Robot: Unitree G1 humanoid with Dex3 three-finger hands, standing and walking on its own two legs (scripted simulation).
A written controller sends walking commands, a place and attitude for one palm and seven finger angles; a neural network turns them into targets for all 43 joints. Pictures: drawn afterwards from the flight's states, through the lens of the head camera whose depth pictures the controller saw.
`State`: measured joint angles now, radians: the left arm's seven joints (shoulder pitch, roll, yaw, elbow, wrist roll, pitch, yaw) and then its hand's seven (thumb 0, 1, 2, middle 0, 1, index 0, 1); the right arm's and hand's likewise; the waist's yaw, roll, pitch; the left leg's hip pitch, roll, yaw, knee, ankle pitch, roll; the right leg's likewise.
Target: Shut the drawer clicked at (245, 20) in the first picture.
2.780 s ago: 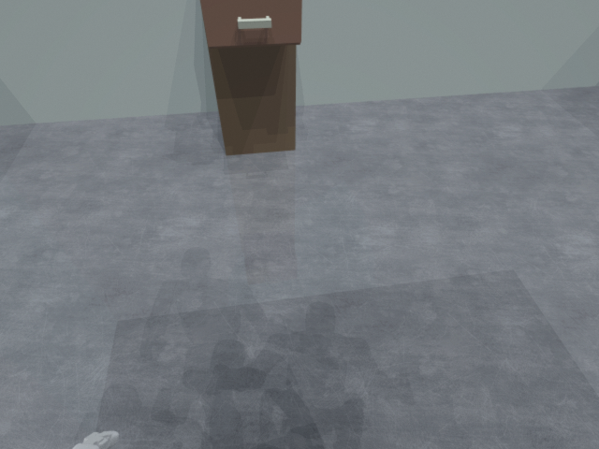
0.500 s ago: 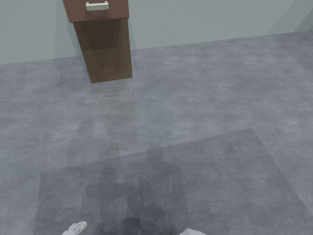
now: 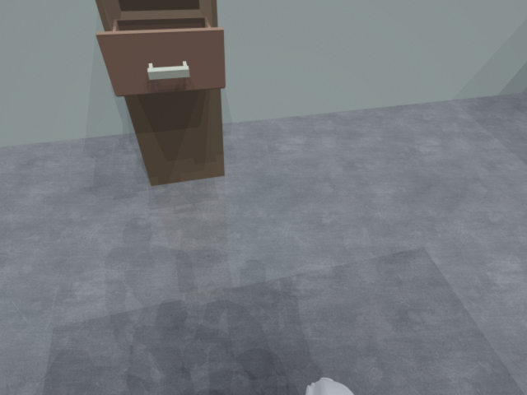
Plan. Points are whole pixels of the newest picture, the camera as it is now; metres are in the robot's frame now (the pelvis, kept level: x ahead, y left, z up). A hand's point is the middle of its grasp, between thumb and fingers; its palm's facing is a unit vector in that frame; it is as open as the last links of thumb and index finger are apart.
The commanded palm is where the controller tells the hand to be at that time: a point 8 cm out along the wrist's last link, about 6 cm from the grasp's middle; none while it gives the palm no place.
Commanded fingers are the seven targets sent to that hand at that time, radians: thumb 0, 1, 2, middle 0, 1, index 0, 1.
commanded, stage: walk to a spot facing it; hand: left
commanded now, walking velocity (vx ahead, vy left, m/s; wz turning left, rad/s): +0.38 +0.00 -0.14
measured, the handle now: (168, 69) +0.93 +0.34 +0.01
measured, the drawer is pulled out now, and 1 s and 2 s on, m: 0.29 0.29 0.29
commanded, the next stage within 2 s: turn to face it in 0.58 s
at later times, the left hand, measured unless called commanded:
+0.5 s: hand (200, 338) +0.25 +0.13 -0.18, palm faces +0.06 -0.98 -0.18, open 7.3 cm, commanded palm none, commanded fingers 0.00 0.90 0.90 -0.20 -0.30 -0.20 -0.30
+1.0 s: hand (192, 245) +0.46 +0.19 -0.18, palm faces +0.17 -0.97 -0.19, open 7.4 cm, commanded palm none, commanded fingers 0.00 0.90 0.90 -0.20 -0.30 -0.20 -0.30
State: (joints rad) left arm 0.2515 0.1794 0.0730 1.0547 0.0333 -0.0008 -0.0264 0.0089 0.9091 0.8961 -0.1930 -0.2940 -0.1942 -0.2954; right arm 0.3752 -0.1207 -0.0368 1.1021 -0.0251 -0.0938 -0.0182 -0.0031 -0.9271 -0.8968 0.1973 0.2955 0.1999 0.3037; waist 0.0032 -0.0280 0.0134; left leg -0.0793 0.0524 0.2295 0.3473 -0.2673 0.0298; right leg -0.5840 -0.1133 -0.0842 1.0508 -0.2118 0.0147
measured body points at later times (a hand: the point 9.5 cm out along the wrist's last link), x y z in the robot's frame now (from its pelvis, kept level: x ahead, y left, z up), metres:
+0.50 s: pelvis +0.24 -0.05 -0.01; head +0.24 -0.04 +0.44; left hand +0.25 +0.18 -0.16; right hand +0.29 -0.28 -0.15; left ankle +0.32 +0.09 -0.70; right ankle +0.22 -0.15 -0.75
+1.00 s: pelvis +0.41 +0.00 -0.01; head +0.43 +0.01 +0.44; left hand +0.45 +0.24 -0.16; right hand +0.44 -0.22 -0.16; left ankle +0.41 +0.09 -0.75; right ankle +0.47 -0.13 -0.71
